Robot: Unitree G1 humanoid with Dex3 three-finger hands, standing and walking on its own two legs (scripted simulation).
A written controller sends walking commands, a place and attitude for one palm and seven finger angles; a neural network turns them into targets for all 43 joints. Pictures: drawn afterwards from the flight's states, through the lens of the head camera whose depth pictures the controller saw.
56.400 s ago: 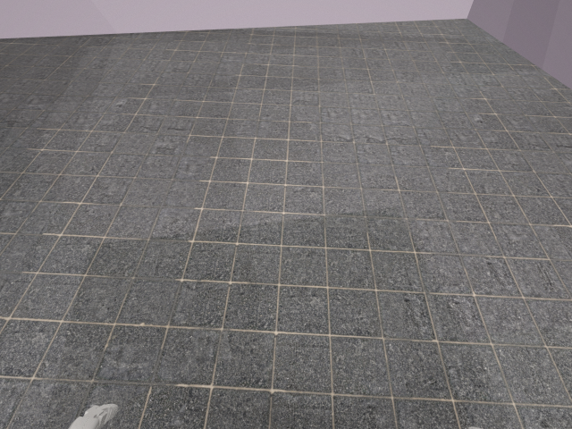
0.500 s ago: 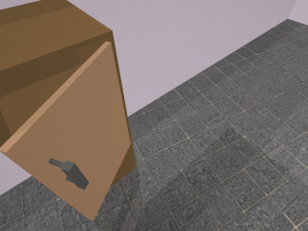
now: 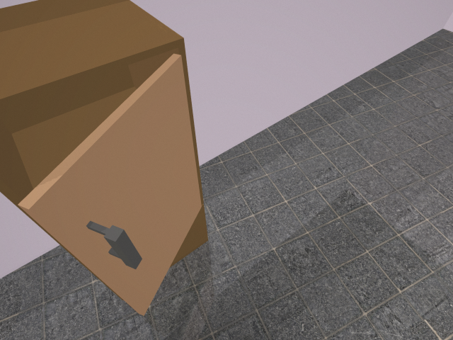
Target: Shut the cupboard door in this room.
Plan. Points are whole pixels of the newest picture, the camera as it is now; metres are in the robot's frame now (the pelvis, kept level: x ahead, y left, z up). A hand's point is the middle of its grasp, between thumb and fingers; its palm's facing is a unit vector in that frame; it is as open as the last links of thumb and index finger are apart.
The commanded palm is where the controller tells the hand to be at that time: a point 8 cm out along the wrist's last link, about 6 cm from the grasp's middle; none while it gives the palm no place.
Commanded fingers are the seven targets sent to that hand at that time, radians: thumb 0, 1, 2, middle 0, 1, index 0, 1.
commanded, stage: turn or walk to find it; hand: left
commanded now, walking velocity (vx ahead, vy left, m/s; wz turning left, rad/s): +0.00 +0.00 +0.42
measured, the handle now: (115, 244) +0.26 +0.22 +0.02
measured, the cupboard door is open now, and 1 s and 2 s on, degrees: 31 31 31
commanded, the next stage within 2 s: stand and wait in 0.42 s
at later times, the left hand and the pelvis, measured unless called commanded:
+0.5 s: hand out of the picture +0.05 +0.16 -0.14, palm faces +0.25 -0.92 -0.31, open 7.4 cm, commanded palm none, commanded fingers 0.00 0.90 0.90 -0.20 -0.30 -0.20 -0.30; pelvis +0.00 -0.06 +0.00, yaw +13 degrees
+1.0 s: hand out of the picture -0.14 +0.11 -0.18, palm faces +0.49 -0.85 -0.21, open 7.4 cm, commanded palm none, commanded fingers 0.00 0.90 0.90 -0.20 -0.30 -0.20 -0.30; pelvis -0.02 -0.04 -0.01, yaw +24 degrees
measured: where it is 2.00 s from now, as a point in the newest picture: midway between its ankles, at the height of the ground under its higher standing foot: outside the picture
